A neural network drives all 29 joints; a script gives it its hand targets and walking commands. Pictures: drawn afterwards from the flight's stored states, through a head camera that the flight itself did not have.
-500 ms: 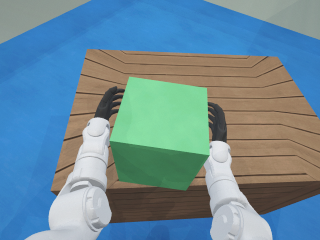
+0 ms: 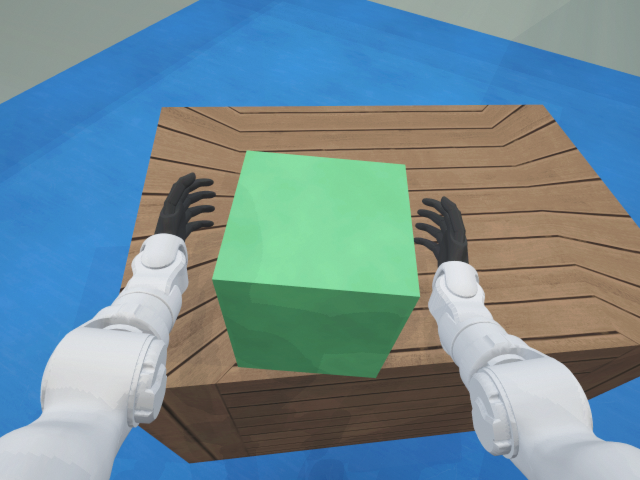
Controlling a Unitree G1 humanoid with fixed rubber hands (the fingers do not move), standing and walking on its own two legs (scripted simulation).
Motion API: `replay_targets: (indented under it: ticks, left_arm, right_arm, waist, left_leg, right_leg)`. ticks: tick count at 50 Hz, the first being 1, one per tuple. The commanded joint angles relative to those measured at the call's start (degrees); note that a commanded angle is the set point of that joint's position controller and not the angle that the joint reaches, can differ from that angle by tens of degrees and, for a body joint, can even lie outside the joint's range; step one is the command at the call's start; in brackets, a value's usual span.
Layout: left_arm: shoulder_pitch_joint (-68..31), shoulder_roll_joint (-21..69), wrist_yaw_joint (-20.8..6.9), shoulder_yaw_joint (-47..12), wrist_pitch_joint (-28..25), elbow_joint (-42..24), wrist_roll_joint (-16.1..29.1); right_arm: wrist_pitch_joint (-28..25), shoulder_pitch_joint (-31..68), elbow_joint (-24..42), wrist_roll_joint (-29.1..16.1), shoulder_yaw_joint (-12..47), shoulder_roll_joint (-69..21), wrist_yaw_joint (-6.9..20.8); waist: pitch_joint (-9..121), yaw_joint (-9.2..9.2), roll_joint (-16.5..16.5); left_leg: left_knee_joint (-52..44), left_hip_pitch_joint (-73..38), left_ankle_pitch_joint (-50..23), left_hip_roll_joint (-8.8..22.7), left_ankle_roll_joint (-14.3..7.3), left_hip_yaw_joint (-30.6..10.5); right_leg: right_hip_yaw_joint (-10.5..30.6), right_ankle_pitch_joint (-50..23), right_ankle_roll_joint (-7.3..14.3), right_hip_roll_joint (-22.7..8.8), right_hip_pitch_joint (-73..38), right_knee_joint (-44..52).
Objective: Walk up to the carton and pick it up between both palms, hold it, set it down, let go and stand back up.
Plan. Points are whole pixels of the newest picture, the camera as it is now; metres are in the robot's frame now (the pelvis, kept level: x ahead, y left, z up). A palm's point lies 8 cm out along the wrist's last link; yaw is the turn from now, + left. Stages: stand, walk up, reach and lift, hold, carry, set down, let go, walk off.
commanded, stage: set down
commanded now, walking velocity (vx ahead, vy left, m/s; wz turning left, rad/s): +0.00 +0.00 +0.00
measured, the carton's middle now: (316, 272) +0.39 -0.01 +0.01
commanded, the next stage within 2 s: none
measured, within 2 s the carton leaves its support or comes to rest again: neither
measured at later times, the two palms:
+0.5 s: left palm (175, 173) +0.43 +0.16 +0.15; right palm (490, 211) +0.39 -0.21 +0.14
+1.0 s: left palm (133, 113) +0.44 +0.19 +0.23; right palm (523, 164) +0.39 -0.21 +0.21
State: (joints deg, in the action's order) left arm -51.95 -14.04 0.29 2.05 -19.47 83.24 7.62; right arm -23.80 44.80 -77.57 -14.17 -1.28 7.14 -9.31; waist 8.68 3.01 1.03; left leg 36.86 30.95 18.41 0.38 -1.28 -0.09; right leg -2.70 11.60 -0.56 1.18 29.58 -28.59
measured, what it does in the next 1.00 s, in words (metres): stands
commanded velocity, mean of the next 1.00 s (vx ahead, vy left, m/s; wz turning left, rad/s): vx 0.00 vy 0.00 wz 0.00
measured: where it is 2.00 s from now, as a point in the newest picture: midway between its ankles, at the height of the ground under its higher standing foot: outside the picture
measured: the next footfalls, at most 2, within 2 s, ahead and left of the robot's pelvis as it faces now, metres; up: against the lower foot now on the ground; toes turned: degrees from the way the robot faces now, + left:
none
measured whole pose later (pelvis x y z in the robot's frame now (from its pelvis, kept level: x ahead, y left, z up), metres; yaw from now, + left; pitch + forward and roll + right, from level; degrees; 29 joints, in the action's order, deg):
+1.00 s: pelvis -0.01 -0.02 +0.02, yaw +0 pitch +1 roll -1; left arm -60.6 -26.7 -3.8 -0.4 16.1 60.2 15.5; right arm 16.6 51.9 -47.4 -20.1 -0.8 11.6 -13.2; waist 3.3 5.8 -2.2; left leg 22.3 12.0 11.5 0.2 -0.9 0.6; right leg -1.9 6.2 0.8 1.3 12.3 -17.3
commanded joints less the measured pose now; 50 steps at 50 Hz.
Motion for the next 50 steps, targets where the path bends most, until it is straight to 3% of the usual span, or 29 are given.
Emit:
replay_targets:
  ticks: [1,4,8,10,14,18,20,25,29,38,39,50]
  left_arm:
    - [-22.8,-7.4,-0.5,-4.5,-1.8,-8.9,5.5]
    - [-25.5,-8.6,-0.8,-7.7,-0.4,-8.5,9.1]
    - [-29.7,-9.2,-1.4,-11.5,2.0,-9.2,12.5]
    - [-30.7,-9.4,-1.6,-12.3,3.3,-10.0,13.1]
    - [-29.6,-12.1,-2.5,-9.8,6.9,-9.1,11.2]
    - [-30.0,-12.8,-2.8,-7.8,10.6,-9.3,9.0]
    - [-29.9,-13.5,-2.7,-7.0,12.3,-12.5,8.7]
    - [-30.1,-15.5,-3.0,-5.2,17.2,-15.7,9.1]
    - [-30.9,-16.1,-3.0,-5.3,20.2,-18.5,9.6]
    - [-30.8,-18.4,-3.6,-1.9,26.9,-27.6,7.4]
    - [-31.8,-19.0,-3.6,-1.7,27.5,-30.5,7.5]
    - [-31.1,-20.2,-4.5,-0.9,36.2,-31.6,7.7]
  right_arm:
    - [1.0,21.1,10.1,-4.4,2.2,9.7,1.4]
    - [5.0,24.0,12.7,-6.6,4.1,10.5,2.5]
    - [10.0,27.0,15.0,-8.2,4.8,11.5,2.9]
    - [11.8,28.0,16.5,-7.9,4.2,11.9,2.8]
    - [15.1,27.9,16.5,-7.7,4.8,11.8,1.2]
    - [18.1,27.7,15.8,-7.2,4.1,11.2,-0.5]
    - [19.5,27.7,20.0,-7.3,4.4,10.7,-1.2]
    - [24.9,29.0,26.2,-6.0,3.5,8.7,-3.2]
    - [28.0,29.6,30.1,-4.3,1.6,8.3,-4.2]
    - [33.0,28.4,34.5,-4.6,-0.5,9.8,-4.3]
    - [33.5,29.1,36.5,-4.9,-0.5,9.9,-4.2]
    - [40.8,31.1,38.0,-6.4,-0.7,12.1,-3.5]
  waist:
    - [28.2,1.5,4.7]
    - [26.8,1.29,4.2]
    - [27.4,2.54,4.4]
    - [29.4,2.85,4.7]
    - [28.0,2.37,1.9]
    - [23.0,2.55,2.5]
    - [24.5,2.35,2.6]
    - [19.0,1.96,-0.3]
    - [19.2,3.18,0.0]
    - [19.0,3.19,3.6]
    - [20.6,2.95,3.7]
    - [15.6,2.49,1.1]
  left_leg:
    - [-0.6,-16.3,-32.0,0.4,7.0,-0.3]
    - [-2.0,-13.9,-25.3,0.4,5.6,-0.9]
    - [-3.7,-12.2,-17.9,0.3,4.5,-1.4]
    - [-4.0,-13.5,-17.8,0.4,4.4,-1.7]
    - [-5.2,-13.4,-18.2,-0.5,3.0,-1.0]
    - [-7.8,-14.5,-18.3,-0.5,3.0,-0.6]
    - [-8.4,-16.4,-20.0,-0.9,3.0,0.0]
    - [-12.1,-14.6,-14.9,-1.6,1.1,0.9]
    - [-13.2,-17.7,-15.4,-1.4,1.3,1.0]
    - [-14.0,-24.2,-23.1,-1.2,2.8,1.3]
    - [-14.0,-24.8,-23.8,-1.3,2.8,1.5]
    - [-17.3,-21.8,-19.0,-1.2,1.3,1.7]
  right_leg:
    - [-1.6,-14.5,1.2,1.7,-7.1,-0.6]
    - [-1.1,-9.2,1.6,0.8,-5.5,-0.7]
    - [-0.8,-4.8,1.9,-0.1,-4.1,-0.7]
    - [-1.1,-5.3,2.0,0.0,-3.9,-0.7]
    - [-0.1,-8.0,1.4,-0.2,-9.1,0.7]
    - [0.1,-8.8,1.5,0.0,-12.7,2.8]
    - [0.3,-10.9,1.2,0.2,-15.5,3.6]
    - [1.5,-10.6,0.2,-0.4,-22.0,5.7]
    - [1.3,-12.9,0.4,-0.2,-23.9,6.8]
    - [0.6,-19.8,0.9,0.6,-28.0,8.7]
    - [0.6,-20.8,0.7,0.6,-28.8,8.8]
    - [1.3,-20.0,0.8,0.5,-32.7,10.2]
